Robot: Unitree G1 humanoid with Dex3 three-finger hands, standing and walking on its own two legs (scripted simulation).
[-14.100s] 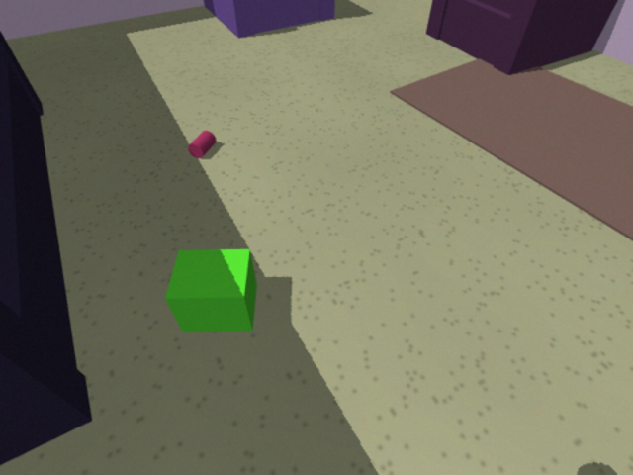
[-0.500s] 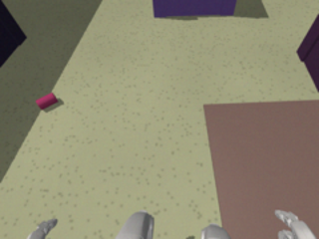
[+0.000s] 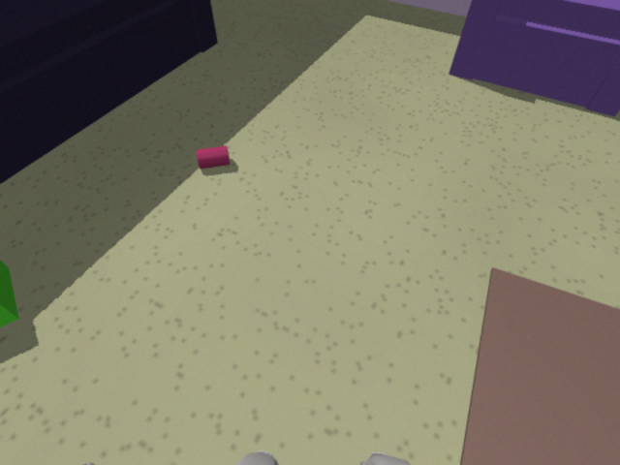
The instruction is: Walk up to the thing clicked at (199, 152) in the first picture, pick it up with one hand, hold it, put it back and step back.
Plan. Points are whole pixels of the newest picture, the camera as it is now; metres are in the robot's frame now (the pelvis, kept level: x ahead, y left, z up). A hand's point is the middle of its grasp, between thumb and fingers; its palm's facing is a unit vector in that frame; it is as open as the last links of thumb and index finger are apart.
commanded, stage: walk up
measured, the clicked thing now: (213, 157) +1.46 +0.47 -0.69
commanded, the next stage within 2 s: stand in 0.94 s
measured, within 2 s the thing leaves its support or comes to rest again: neither
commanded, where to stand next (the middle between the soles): +0.08 +0.00 m, yaw +12 degrees
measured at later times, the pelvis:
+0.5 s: pelvis +0.02 +0.02 +0.01, yaw +11 degrees
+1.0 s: pelvis +0.02 +0.00 +0.04, yaw +14 degrees
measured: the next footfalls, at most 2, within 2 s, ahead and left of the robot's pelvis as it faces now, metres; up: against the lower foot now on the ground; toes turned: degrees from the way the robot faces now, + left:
left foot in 0.24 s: +0.06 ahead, +0.14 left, +0.00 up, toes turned +8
